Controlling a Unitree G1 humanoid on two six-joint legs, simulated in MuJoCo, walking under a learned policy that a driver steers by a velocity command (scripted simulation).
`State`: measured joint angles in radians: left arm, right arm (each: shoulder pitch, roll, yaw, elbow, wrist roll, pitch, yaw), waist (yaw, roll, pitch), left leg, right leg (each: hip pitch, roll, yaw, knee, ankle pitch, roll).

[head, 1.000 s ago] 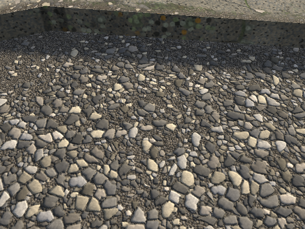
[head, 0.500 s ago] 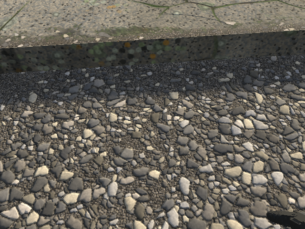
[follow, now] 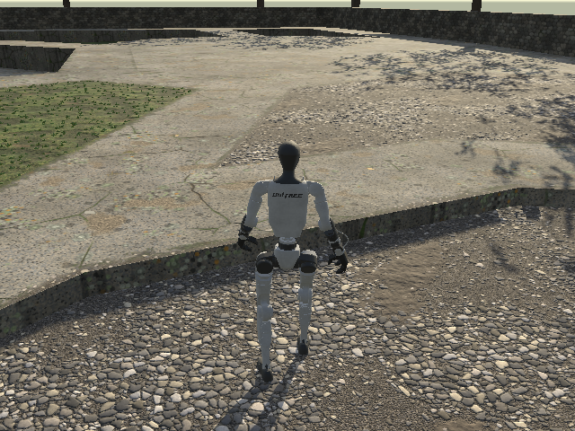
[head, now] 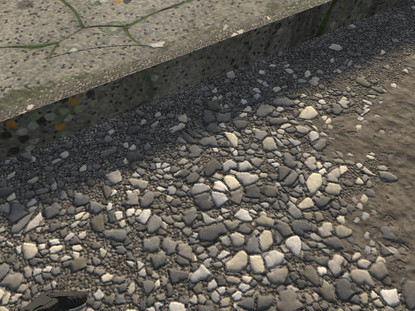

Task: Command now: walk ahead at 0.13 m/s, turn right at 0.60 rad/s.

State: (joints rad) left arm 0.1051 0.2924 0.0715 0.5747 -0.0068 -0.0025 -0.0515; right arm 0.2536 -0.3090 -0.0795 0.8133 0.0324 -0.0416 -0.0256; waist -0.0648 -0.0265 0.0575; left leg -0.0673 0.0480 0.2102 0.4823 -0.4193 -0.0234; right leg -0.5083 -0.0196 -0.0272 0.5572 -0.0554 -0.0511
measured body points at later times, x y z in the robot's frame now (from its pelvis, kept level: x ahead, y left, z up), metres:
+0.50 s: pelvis +0.07 +0.02 +0.01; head +0.09 +0.05 +0.45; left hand +0.23 +0.30 -0.10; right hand +0.18 -0.26 -0.10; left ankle +0.06 +0.13 -0.73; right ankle +0.10 -0.10 -0.69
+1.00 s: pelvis +0.08 -0.01 +0.02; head +0.12 -0.01 +0.46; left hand +0.10 +0.30 -0.07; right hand +0.32 -0.23 -0.09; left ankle +0.00 +0.12 -0.64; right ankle +0.12 -0.11 -0.73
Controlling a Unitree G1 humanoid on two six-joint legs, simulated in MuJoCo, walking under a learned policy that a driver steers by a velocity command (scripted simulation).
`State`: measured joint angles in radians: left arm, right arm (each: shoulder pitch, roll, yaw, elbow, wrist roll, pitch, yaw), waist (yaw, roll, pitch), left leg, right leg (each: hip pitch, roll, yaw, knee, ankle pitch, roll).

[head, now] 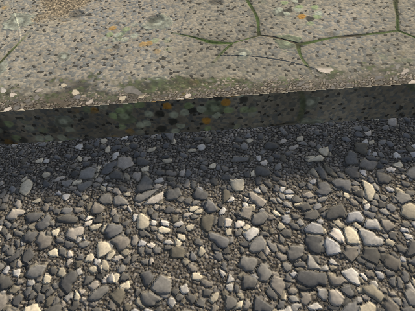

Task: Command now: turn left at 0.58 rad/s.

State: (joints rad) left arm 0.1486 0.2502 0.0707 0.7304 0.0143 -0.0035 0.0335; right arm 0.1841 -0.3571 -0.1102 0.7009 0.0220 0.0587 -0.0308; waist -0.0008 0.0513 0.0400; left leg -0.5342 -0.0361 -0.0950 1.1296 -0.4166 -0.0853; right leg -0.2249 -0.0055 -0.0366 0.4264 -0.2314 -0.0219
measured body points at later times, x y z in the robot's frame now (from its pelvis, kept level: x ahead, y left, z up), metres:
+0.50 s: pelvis +0.00 +0.06 +0.00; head +0.02 +0.09 +0.45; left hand +0.06 +0.37 -0.12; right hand +0.22 -0.16 -0.08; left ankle -0.01 +0.15 -0.74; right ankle +0.02 -0.10 -0.68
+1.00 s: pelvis +0.00 +0.03 -0.01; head +0.03 +0.02 +0.44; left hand +0.12 +0.33 -0.11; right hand +0.14 -0.25 -0.12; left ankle -0.01 +0.15 -0.74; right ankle +0.00 -0.08 -0.71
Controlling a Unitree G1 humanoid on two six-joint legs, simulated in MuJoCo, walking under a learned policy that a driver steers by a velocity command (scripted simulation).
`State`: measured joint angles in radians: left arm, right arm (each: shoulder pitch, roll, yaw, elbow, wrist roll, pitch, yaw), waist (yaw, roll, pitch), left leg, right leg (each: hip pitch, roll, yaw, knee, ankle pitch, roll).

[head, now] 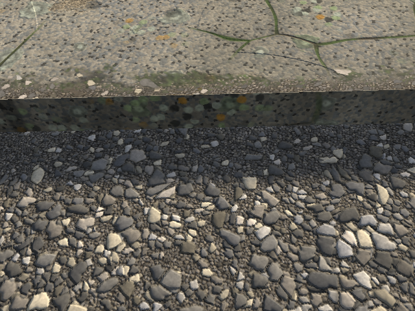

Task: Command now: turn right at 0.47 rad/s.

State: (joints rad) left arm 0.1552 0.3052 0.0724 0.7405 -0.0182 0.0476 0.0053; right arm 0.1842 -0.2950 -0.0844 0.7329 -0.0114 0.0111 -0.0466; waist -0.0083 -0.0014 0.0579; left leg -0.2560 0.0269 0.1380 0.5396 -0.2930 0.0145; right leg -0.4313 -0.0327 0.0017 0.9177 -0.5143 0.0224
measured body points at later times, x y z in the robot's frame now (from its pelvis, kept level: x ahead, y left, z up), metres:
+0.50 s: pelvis +0.00 -0.05 +0.01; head +0.03 -0.09 +0.46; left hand +0.22 +0.19 -0.06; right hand +0.09 -0.37 -0.10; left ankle +0.07 +0.12 -0.68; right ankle +0.00 -0.13 -0.73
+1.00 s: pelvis +0.06 -0.06 +0.01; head +0.08 -0.07 +0.46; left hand +0.33 +0.11 -0.08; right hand -0.01 -0.34 -0.10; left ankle +0.07 +0.09 -0.73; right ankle +0.04 -0.19 -0.72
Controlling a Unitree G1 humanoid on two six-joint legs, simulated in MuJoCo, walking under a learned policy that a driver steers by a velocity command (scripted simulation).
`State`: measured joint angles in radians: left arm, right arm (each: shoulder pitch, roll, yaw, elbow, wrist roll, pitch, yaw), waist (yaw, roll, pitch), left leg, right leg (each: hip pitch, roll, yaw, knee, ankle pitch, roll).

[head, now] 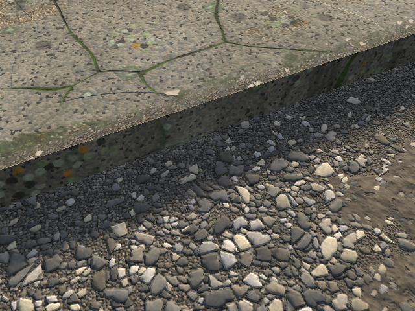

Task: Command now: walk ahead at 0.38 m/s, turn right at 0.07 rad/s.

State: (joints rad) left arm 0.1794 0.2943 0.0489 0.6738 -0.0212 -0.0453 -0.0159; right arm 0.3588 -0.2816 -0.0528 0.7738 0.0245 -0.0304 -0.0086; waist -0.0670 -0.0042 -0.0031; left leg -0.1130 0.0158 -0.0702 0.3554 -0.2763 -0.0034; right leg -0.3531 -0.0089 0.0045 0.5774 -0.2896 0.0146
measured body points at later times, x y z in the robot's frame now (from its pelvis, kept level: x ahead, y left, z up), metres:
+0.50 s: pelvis +0.23 -0.01 -0.03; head +0.27 +0.00 +0.42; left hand +0.18 +0.28 -0.15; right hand +0.49 -0.19 -0.10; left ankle +0.39 +0.11 -0.73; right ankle +0.04 -0.12 -0.74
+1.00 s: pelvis +0.53 +0.03 -0.02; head +0.56 +0.05 +0.43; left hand +0.65 +0.34 -0.08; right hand +0.70 -0.23 -0.12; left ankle +0.38 +0.10 -0.74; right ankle +0.70 -0.03 -0.75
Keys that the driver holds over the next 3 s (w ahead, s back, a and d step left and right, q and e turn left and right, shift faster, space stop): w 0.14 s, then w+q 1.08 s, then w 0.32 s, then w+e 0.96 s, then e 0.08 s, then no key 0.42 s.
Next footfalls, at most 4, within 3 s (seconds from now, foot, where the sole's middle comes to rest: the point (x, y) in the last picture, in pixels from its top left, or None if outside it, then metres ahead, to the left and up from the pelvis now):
0.04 right None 0.07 -0.12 -0.78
0.54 left None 0.42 0.11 -0.78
1.00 right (205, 244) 0.74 -0.01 -0.78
1.50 left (104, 235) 0.80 0.35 -0.78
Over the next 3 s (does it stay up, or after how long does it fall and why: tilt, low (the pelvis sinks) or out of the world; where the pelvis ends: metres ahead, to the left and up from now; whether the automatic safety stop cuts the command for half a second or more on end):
stays up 1.46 0.48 0.18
